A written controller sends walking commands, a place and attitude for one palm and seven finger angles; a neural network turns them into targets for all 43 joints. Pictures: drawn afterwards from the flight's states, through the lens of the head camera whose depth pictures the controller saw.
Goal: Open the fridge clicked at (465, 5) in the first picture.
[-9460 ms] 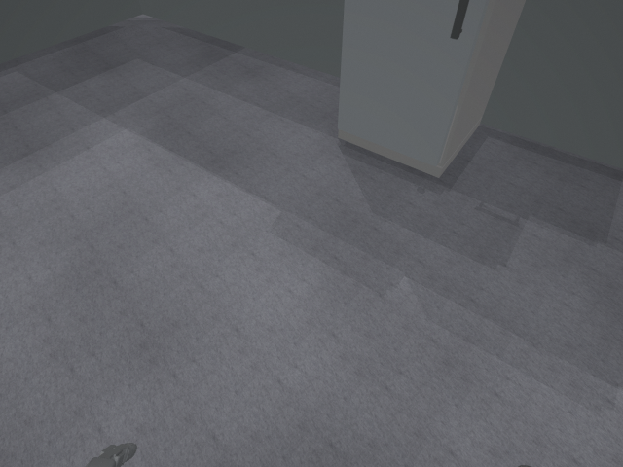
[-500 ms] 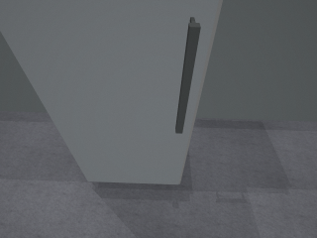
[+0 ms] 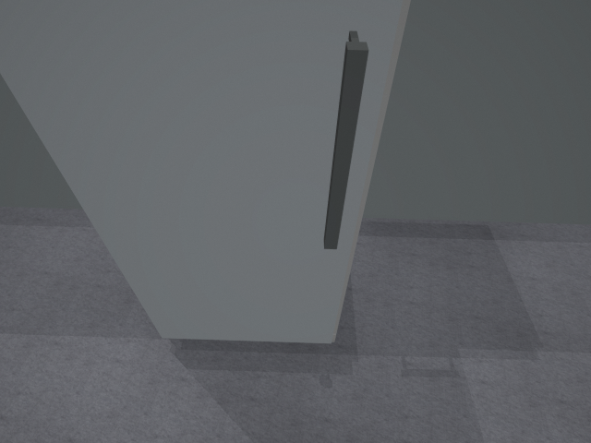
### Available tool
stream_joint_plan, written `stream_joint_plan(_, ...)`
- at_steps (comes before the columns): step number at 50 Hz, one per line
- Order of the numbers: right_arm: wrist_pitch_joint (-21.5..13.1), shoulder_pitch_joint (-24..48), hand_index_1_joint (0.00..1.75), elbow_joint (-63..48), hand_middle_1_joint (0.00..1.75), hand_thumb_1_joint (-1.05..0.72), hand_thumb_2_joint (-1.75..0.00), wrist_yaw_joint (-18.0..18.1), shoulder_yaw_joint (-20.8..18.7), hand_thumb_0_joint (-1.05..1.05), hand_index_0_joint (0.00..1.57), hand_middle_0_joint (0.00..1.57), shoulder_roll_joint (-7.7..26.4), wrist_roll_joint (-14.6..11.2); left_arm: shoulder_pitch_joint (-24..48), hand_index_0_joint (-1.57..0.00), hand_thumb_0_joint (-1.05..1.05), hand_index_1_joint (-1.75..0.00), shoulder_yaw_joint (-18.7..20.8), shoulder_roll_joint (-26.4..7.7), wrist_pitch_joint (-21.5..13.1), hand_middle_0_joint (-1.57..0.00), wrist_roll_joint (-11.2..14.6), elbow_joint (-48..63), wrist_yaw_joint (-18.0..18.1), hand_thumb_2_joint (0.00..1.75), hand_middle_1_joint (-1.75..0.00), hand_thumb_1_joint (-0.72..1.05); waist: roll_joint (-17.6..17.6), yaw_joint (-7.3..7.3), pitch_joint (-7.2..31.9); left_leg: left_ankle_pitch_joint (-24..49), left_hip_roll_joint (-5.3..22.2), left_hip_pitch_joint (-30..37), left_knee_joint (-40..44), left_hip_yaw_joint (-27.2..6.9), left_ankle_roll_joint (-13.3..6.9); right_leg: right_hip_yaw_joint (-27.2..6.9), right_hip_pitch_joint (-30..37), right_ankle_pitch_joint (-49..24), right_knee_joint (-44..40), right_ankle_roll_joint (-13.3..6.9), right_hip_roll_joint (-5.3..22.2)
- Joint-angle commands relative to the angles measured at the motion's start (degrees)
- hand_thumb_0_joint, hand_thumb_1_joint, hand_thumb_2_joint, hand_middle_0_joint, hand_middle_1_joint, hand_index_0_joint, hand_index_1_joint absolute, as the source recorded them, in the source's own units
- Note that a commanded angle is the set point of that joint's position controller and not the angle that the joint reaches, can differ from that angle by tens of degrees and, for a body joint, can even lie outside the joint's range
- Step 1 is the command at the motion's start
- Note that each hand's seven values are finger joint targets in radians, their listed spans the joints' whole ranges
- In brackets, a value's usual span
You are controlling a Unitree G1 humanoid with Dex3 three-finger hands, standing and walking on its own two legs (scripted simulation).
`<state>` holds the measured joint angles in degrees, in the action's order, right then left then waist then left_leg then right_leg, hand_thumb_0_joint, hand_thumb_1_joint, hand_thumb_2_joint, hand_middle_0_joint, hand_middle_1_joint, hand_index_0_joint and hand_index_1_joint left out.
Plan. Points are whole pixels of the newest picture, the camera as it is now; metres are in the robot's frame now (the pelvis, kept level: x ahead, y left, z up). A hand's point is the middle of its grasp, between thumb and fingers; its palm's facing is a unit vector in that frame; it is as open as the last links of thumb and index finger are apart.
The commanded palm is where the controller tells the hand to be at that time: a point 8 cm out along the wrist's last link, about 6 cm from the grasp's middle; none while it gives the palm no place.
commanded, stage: look again from close up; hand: right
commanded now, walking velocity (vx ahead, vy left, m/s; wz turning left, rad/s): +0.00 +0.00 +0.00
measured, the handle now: (339, 160) +0.52 -0.03 +0.11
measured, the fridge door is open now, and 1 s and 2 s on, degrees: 0 0 0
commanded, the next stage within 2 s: shuffle to correct the standing spot in 1.44 s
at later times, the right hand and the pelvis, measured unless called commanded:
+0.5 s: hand out of the picture +0.01 -0.18 -0.18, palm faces -0.01 +0.98 -0.20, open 7.4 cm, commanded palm none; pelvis +0.01 +0.00 +0.00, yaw +1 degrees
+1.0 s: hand out of the picture +0.02 -0.18 -0.18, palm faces -0.01 +0.98 -0.21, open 7.4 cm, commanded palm none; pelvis +0.02 +0.00 +0.00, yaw +0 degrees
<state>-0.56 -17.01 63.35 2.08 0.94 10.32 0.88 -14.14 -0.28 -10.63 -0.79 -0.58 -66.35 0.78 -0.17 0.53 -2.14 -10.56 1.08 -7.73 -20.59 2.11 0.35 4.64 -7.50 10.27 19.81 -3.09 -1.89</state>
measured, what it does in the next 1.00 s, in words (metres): stands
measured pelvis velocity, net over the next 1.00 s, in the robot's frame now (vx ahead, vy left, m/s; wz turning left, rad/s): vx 0.02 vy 0.00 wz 0.01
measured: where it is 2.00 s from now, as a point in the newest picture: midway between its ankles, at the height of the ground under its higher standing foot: outside the picture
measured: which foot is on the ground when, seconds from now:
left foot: down 0.00-1.00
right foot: down 0.00-1.00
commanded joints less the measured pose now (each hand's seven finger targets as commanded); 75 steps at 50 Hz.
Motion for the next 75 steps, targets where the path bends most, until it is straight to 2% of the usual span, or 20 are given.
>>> stream_joint_plan(1, -1.0, -2.9, 0.3, -1.7, 0.3, -0.9, -0.9, 0.6, -1.1, 0.0, 0.2, 0.2, 6.2, -0.1, -2.5, -0.2, 0.0, -0.3, 1.2, -6.9, -0.7, -0.2, 0.2, 1.7, 0.6, 0.9, -0.3, 0.9, 0.4, -0.03, -2.0, 1.6, 5.8, -2.2, 3.4, -5.6, -1.6, -8.7, -2.2, 1.6, -6.4, 1.6, 8.9)
stream_joint_plan(3, -1.1, -3.1, 0.3, -1.7, 0.3, -0.9, -0.9, 0.6, -1.2, 0.0, 0.2, 0.2, 6.2, -0.1, -2.4, -0.2, 0.0, -0.3, 1.2, -6.7, -0.9, -0.2, 0.2, 1.8, 0.6, 0.9, -0.3, 0.9, 0.6, -0.14, -1.1, 2.9, 6.0, -1.9, 3.1, -5.6, -1.5, -8.4, -1.4, -0.7, -5.8, 1.5, 8.9)
stream_joint_plan(7, -1.1, -3.2, 0.3, -1.5, 0.3, -0.9, -0.9, 0.6, -1.1, 0.0, 0.2, 0.2, 6.1, -0.1, -2.7, -0.2, 0.0, -0.3, 1.1, -6.5, -0.9, -0.2, 0.2, 1.7, 0.6, 0.9, -0.3, 0.9, 0.0, -0.24, -1.9, 3.1, 5.9, -2.2, 3.2, -5.7, -1.6, -8.4, -1.6, -1.5, -5.7, 1.4, 8.9)
stream_joint_plan(10, -1.0, -3.0, 0.3, -1.5, 0.3, -0.9, -0.9, 0.6, -1.2, 0.0, 0.2, 0.2, 5.7, -0.1, -3.0, -0.2, 0.0, -0.3, 1.1, -6.4, -0.8, -0.2, 0.2, 1.5, 0.7, 0.9, -0.3, 0.9, 0.1, -0.03, -2.8, 2.2, 5.8, -2.7, 3.2, -5.5, -1.4, -8.4, -1.8, 0.0, -6.2, 1.6, 8.9)
stream_joint_plan(21, -1.1, -3.4, 0.3, -1.4, 0.3, -0.9, -0.9, 0.7, -1.2, 0.0, 0.2, 0.2, 5.4, -0.1, -3.3, -0.2, 0.0, -0.3, 1.1, -5.9, -1.0, -0.2, 0.2, 1.3, 0.8, 0.9, -0.3, 0.9, 0.7, -0.15, -2.0, 3.2, 5.8, -2.3, 3.2, -5.8, -1.5, -7.9, -1.0, -1.6, -5.7, 1.4, 8.9)
stream_joint_plan(29, -1.3, -3.1, 0.3, -1.3, 0.3, -0.9, -0.9, 0.7, -1.4, 0.0, 0.2, 0.2, 5.7, -0.2, -3.4, -0.2, 0.0, -0.3, 1.1, -6.1, -1.3, -0.2, 0.2, 1.2, 0.9, 0.9, -0.3, 0.9, 0.0, -0.15, -1.3, 5.5, 5.9, -1.4, 3.0, -5.9, -1.7, -7.7, 0.0, -5.9, -4.8, 1.2, 9.0)
stream_joint_plan(46, -1.2, -2.4, 0.3, -1.3, 0.3, -0.9, -0.9, 0.5, -1.4, 0.0, 0.2, 0.2, 6.2, -0.2, -2.7, -0.2, 0.0, -0.3, 1.1, -6.9, -1.1, -0.2, 0.2, 1.2, 0.9, 0.9, -0.3, 0.9, 0.4, -0.14, -2.4, 3.5, 5.8, -2.0, 3.6, -6.0, -1.6, -7.9, -0.2, -3.1, -5.6, 1.3, 9.0)
stream_joint_plan(51, -1.2, -2.1, 0.3, -1.2, 0.3, -0.9, -0.9, 0.5, -1.4, 0.0, 0.2, 0.2, 6.7, -0.1, -2.4, -0.2, 0.0, -0.3, 1.1, -7.1, -1.2, -0.2, 0.2, 1.3, 0.9, 0.9, -0.3, 0.9, 0.4, -0.18, -2.0, 4.1, 5.9, -1.7, 3.7, -6.0, -1.6, -7.9, 0.0, -4.2, -5.4, 1.3, 9.0)
stream_joint_plan(54, -1.3, -2.1, 0.3, -1.2, 0.3, -0.9, -0.9, 0.5, -1.5, 0.0, 0.2, 0.2, 6.9, -0.2, -2.4, -0.2, 0.0, -0.3, 1.1, -7.2, -1.4, -0.2, 0.2, 1.3, 1.0, 0.9, -0.3, 0.9, 0.4, -0.17, -0.5, 5.5, 6.0, -0.9, 3.5, -5.9, -1.7, -7.9, 1.0, -6.6, -4.9, 1.2, 9.1)
stream_joint_plan(61, -1.2, -1.7, 0.3, -1.1, 0.3, -0.9, -0.9, 0.5, -1.5, 0.0, 0.2, 0.2, 6.9, -0.2, -1.9, -0.2, 0.0, -0.3, 1.0, -7.5, -1.3, -0.2, 0.2, 1.2, 1.0, 0.9, -0.3, 0.9, 0.4, -0.12, -2.1, 4.5, 5.9, -1.6, 3.8, -6.0, -1.7, -8.0, 0.6, -5.4, -5.5, 1.3, 9.1)
stream_joint_plan(67, -1.3, -1.5, 0.3, -1.2, 0.3, -0.9, -0.9, 0.4, -1.6, 0.0, 0.2, 0.2, 7.3, -0.1, -1.8, -0.2, 0.0, -0.3, 1.1, -7.7, -1.3, -0.2, 0.2, 1.4, 1.0, 0.9, -0.3, 0.9, -0.3, -0.22, -1.0, 5.7, 5.9, -1.1, 3.8, -6.1, -1.7, -7.8, 1.3, -6.8, -5.0, 1.2, 9.3)
stream_joint_plan(72, -1.4, -1.4, 0.3, -1.1, 0.3, -0.9, -0.9, 0.4, -1.7, 0.0, 0.2, 0.2, 7.6, -0.1, -1.6, -0.2, 0.0, -0.3, 1.0, -7.8, -1.5, -0.2, 0.2, 1.4, 1.0, 0.9, -0.3, 0.9, 0.5, -0.31, -0.1, 7.3, 6.1, -0.3, 3.6, -5.9, -1.7, -7.7, 2.0, -9.1, -4.7, 1.2, 9.4)
stream_joint_plan(75, -1.4, -1.0, 0.3, -1.1, 0.3, -0.9, -0.9, 0.4, -1.7, 0.0, 0.2, 0.2, 7.8, -0.2, -1.5, -0.2, 0.0, -0.3, 1.0, -8.0, -1.4, -0.2, 0.2, 1.3, 1.1, 0.9, -0.3, 0.9, -0.1, -0.21, -1.2, 6.7, 6.0, -0.7, 3.9, -6.1, -1.8, -7.7, 1.7, -8.3, -5.2, 1.2, 9.3)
